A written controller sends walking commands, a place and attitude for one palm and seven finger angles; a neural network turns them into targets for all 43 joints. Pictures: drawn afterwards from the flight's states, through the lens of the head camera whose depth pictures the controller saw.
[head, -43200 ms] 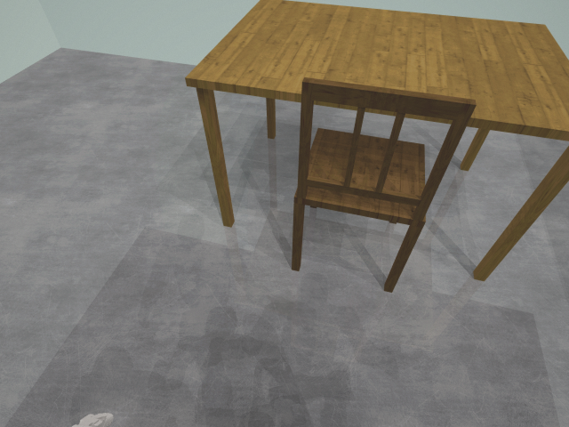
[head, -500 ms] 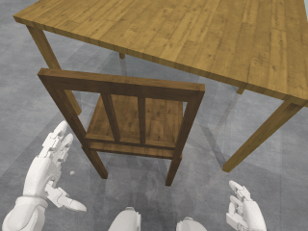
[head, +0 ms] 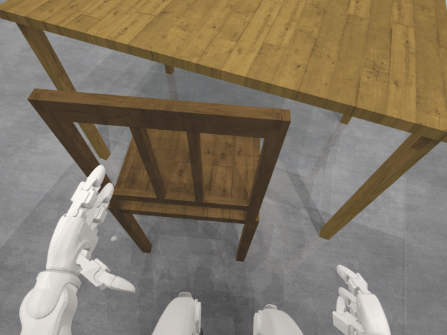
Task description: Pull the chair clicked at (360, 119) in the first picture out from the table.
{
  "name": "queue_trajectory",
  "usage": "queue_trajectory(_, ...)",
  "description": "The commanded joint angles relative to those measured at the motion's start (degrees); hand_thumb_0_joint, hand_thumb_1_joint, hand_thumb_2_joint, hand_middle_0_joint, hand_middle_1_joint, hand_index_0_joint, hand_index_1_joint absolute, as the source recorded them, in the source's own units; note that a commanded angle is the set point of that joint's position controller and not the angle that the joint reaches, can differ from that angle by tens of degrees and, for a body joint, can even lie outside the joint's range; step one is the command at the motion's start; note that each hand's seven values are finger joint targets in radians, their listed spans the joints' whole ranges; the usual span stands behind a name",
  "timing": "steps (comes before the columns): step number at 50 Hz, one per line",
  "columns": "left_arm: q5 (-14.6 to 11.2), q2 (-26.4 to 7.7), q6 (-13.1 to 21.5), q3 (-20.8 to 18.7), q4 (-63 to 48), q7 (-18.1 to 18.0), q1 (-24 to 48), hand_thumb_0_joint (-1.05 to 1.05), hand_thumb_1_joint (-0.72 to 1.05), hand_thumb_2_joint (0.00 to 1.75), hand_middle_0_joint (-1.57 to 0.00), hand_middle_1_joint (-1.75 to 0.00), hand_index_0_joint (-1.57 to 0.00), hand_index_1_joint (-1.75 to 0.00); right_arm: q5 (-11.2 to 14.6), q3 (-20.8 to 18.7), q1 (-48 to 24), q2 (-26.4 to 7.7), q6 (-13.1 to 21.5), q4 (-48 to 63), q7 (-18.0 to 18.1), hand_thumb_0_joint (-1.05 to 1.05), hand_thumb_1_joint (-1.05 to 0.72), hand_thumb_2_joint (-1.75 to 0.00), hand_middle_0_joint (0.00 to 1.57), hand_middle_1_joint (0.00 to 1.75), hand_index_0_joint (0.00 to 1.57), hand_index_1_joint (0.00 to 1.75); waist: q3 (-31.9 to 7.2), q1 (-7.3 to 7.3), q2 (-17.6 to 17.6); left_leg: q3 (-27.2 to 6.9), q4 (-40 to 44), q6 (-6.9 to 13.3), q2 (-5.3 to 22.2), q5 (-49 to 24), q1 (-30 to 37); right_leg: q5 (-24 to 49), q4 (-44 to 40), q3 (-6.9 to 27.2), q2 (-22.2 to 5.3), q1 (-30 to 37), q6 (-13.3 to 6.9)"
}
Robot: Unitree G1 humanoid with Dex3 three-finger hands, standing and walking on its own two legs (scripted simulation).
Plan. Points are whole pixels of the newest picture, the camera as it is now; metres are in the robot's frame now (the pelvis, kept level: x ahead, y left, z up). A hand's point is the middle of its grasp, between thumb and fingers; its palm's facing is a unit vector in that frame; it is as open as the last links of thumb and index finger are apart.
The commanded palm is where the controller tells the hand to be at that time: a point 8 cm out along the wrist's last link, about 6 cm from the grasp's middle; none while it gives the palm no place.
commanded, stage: aim the fingers beside a spindle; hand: left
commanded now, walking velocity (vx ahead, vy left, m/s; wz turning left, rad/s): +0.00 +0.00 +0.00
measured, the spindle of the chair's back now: (151, 166) +0.44 +0.17 -0.02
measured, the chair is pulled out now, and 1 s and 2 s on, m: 0.13 0.13 0.13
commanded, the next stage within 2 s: push the fingers through the gap in 1.50 s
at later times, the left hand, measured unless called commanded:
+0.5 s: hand (135, 230) +0.28 +0.17 +0.02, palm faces -0.07 -1.00 -0.02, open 17.0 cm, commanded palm +0.27 +0.22 +0.02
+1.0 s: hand (146, 227) +0.30 +0.15 +0.00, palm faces -0.07 -1.00 -0.03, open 16.9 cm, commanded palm +0.27 +0.21 +0.01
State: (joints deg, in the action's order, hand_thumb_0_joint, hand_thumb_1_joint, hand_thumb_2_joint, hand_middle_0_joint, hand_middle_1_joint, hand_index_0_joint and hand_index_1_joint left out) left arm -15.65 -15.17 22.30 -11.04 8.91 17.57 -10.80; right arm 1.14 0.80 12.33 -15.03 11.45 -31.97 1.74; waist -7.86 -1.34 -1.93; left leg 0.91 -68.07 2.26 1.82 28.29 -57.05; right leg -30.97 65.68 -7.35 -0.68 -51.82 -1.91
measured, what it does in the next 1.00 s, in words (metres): stands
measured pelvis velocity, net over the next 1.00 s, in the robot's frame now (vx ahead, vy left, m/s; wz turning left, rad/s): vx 0.00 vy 0.00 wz -0.01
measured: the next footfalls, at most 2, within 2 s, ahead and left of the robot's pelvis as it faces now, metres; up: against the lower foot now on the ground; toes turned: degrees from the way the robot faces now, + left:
none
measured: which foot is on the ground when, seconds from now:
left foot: down 0.00-1.00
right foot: down 0.00-1.00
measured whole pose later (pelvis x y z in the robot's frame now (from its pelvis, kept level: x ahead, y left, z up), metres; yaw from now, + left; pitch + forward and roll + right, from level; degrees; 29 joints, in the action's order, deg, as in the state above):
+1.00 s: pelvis +0.00 +0.00 -0.02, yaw -1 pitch +21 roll -2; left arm -11.2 -12.3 23.1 -5.7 12.1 10.3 -3.5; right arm 0.4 0.9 11.0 -14.3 5.4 -30.5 -0.1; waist -9.4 -1.5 -1.8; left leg 1.7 -73.8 2.4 2.1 30.1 -64.6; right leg -33.0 72.3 -6.4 -0.8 -60.1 -2.0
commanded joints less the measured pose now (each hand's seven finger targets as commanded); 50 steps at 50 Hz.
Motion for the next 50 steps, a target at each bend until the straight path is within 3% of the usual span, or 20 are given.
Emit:
queue_trajectory(1,-0.4,-6.7,4.1,-2.4,-11.8,-0.7,5.4,0.0,-0.5,0.3,-0.06,-0.08,-0.06,-0.08,0.1,-3.2,-1.2,-7.8,2.8,8.6,0.2,0.0,-0.9,-0.9,0.2,0.3,0.2,0.3,-16.9,-0.26,-2.0,-4.3,9.6,-0.6,-0.8,-13.1,14.6,12.2,-9.1,4.2,0.8,5.7,0.2)
queue_trajectory(3,-0.1,-6.0,3.8,-1.2,-11.1,-1.1,6.4,0.0,-0.5,0.3,-0.06,-0.08,-0.06,-0.08,0.2,-3.3,-1.2,-8.0,2.4,8.8,0.2,0.0,-0.9,-0.9,0.2,0.3,0.2,0.3,-15.9,-0.82,-0.7,-4.3,9.4,-0.6,-0.7,-11.6,13.8,10.9,-9.2,4.2,0.8,4.6,0.4)
queue_trajectory(5,0.4,-8.0,3.8,-3.2,-9.9,-2.0,7.9,0.0,-0.5,0.3,-0.06,-0.08,-0.06,-0.08,0.1,-3.3,-1.1,-8.1,2.0,8.3,0.3,0.0,-0.9,-0.9,0.2,0.3,0.2,0.3,-15.6,-0.69,0.2,-4.3,8.9,-0.5,-0.7,-10.5,12.2,10.0,-9.0,4.5,1.0,4.4,0.3)
queue_trajectory(6,0.5,-6.2,3.9,-1.6,-10.3,-2.0,8.2,0.0,-0.5,0.3,-0.06,-0.08,-0.06,-0.08,0.0,-3.1,-1.2,-7.9,1.9,8.7,0.1,0.0,-0.9,-0.9,0.2,0.3,0.2,0.3,-16.4,-0.77,-0.5,-4.0,8.6,-0.4,-0.9,-10.6,12.4,10.3,-8.8,4.7,0.8,4.5,0.3)
queue_trajectory(10,0.6,-7.7,4.1,-3.3,-8.8,-2.7,9.2,0.0,-0.5,0.3,-0.06,-0.08,-0.06,-0.08,-0.2,-3.1,-1.1,-8.0,1.1,8.6,0.0,0.0,-0.9,-0.9,0.2,0.3,0.2,0.3,-17.2,-0.43,0.5,-3.8,7.9,-0.4,-0.8,-10.9,11.2,11.0,-8.2,5.0,1.0,4.8,0.3)
queue_trajectory(13,0.8,-6.4,4.8,-1.7,-10.1,-2.6,10.0,0.0,-0.5,0.3,-0.06,-0.08,-0.06,-0.08,-0.2,-3.1,-1.1,-7.8,0.9,8.9,-0.3,0.0,-0.9,-0.9,0.2,0.3,0.2,0.3,-18.7,-0.35,-1.6,-3.7,7.6,-0.5,-0.9,-12.3,12.3,12.4,-7.7,5.1,0.8,5.0,0.2)
queue_trajectory(16,0.9,-6.1,4.7,-1.5,-9.4,-2.6,9.6,0.0,-0.5,0.3,-0.06,-0.08,-0.06,-0.08,-0.2,-3.3,-0.8,-7.9,0.7,8.7,-0.4,0.0,-0.9,-0.9,0.2,0.3,0.2,0.3,-19.1,-0.55,-0.5,-3.7,7.1,-0.5,-0.7,-13.6,12.3,13.8,-7.1,4.9,0.9,4.6,0.3)
queue_trajectory(17,0.9,-5.0,4.7,0.0,-9.9,-2.5,9.6,0.0,-0.5,0.3,-0.06,-0.08,-0.06,-0.08,-0.2,-3.2,-0.9,-7.8,0.6,8.9,-0.6,0.0,-0.9,-0.9,0.2,0.3,0.2,0.3,-19.1,-0.56,-2.0,-3.7,7.2,-0.6,-0.8,-13.5,12.6,13.6,-7.1,4.9,0.8,4.4,0.2)
queue_trajectory(21,1.2,-5.3,4.6,-0.4,-9.3,-3.1,8.8,0.0,-0.5,0.3,-0.06,-0.08,-0.06,-0.08,-0.3,-3.4,-0.6,-7.8,0.0,8.8,-0.7,0.0,-0.9,-0.9,0.2,0.3,0.2,0.3,-19.0,-0.67,0.0,-3.9,6.5,-0.6,-0.8,-14.2,11.5,14.7,-6.3,4.7,0.9,4.3,0.2)
queue_trajectory(26,1.5,-6.1,5.7,-1.3,-9.9,-4.0,10.1,0.0,-0.5,0.3,-0.06,-0.08,-0.06,-0.08,-0.5,-3.5,-0.9,-7.8,-0.6,8.7,-0.8,0.0,-0.9,-0.9,0.2,0.3,0.2,0.3,-19.3,-0.51,-0.3,-3.6,5.4,-0.5,-0.9,-13.7,10.0,14.5,-5.4,5.2,0.9,3.7,0.1)
queue_trajectory(33,1.8,-3.8,6.1,1.3,-9.2,-4.0,10.8,0.0,-0.5,0.3,-0.06,-0.08,-0.06,-0.08,-0.5,-3.5,-1.2,-7.7,-1.1,8.8,-1.0,0.0,-0.9,-0.9,0.2,0.3,0.2,0.3,-19.6,-1.05,-0.4,-3.6,4.4,-0.5,-0.9,-12.0,9.3,12.5,-5.1,5.3,0.9,1.9,0.2)
queue_trajectory(35,2.0,-5.1,6.0,0.2,-8.3,-4.3,11.1,0.0,-0.5,0.3,-0.06,-0.08,-0.06,-0.08,-0.5,-3.5,-1.1,-8.0,-1.4,8.6,-0.9,0.0,-0.9,-0.9,0.2,0.3,0.2,0.3,-19.2,-0.83,0.2,-3.9,4.2,-0.5,-0.8,-11.8,8.5,12.2,-4.6,5.1,1.1,1.4,0.0)
queue_trajectory(37,2.5,-2.6,6.0,3.1,-9.1,-4.4,13.5,0.0,-0.5,0.3,-0.06,-0.08,-0.06,-0.08,-0.5,-3.5,-1.5,-7.7,-1.5,8.8,-1.1,0.0,-0.9,-0.9,0.2,0.3,0.2,0.3,-19.8,-1.29,-1.5,-4.1,4.2,-0.6,-0.8,-11.3,9.5,11.2,-4.3,5.0,0.8,0.1,0.0)
queue_trajectory(39,2.8,-2.4,5.9,3.8,-8.7,-5.1,15.1,0.0,-0.5,0.3,-0.06,-0.08,-0.06,-0.08,-0.5,-3.5,-1.7,-7.9,-1.8,8.8,-1.0,0.0,-0.9,-0.9,0.2,0.3,0.2,0.3,-19.5,-1.61,-1.3,-4.3,3.9,-0.5,-0.8,-10.3,9.4,9.9,-4.3,4.9,0.9,-1.5,0.1)
queue_trajectory(40,3.0,-3.9,6.0,2.3,-9.3,-5.7,15.6,0.0,-0.5,0.3,-0.06,-0.08,-0.06,-0.08,-0.6,-3.5,-1.3,-8.0,-1.9,8.6,-0.9,0.0,-0.9,-0.9,0.2,0.3,0.2,0.3,-20.5,-1.13,-1.3,-4.7,4.1,-0.6,-0.6,-11.0,9.8,10.1,-3.9,4.7,0.9,-1.0,-0.1)
queue_trajectory(42,3.5,-2.8,5.8,3.7,-10.6,-6.4,14.4,0.0,-0.5,0.3,-0.06,-0.08,-0.06,-0.08,-0.6,-3.5,-1.6,-7.8,-2.1,9.3,-1.1,0.0,-0.9,-0.9,0.2,0.3,0.2,0.3,-21.9,-0.79,-2.4,-4.8,4.6,-0.7,-0.6,-12.2,11.8,10.7,-3.7,4.5,0.8,-1.2,-0.1)
queue_trajectory(46,3.7,-4.4,4.7,1.2,-8.4,-7.7,13.4,0.0,-0.5,0.3,-0.06,-0.08,-0.06,-0.08,-0.7,-3.4,-1.5,-7.8,-3.2,9.4,-1.2,0.0,-0.9,-0.9,0.2,0.3,0.2,0.3,-21.3,-0.41,0.6,-4.3,4.4,-0.6,-0.9,-11.3,9.0,11.1,-3.9,4.9,1.0,0.6,0.1)
queue_trajectory(50,3.3,-5.3,4.9,-0.4,-8.2,-7.5,10.9,0.0,-0.5,0.3,-0.06,-0.08,-0.06,-0.08,-0.5,-3.4,-1.9,-7.6,-3.8,10.0,-1.2,0.0,-0.9,-0.9,0.2,0.3,0.2,0.3,-21.4,0.34,1.1,-3.7,4.3,-0.6,-1.0,-11.2,7.9,11.7,-4.2,5.4,1.0,2.5,0.0)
